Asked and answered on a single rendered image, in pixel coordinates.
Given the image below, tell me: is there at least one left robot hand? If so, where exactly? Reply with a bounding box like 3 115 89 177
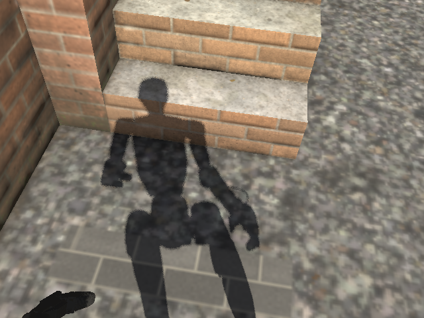
22 291 95 318

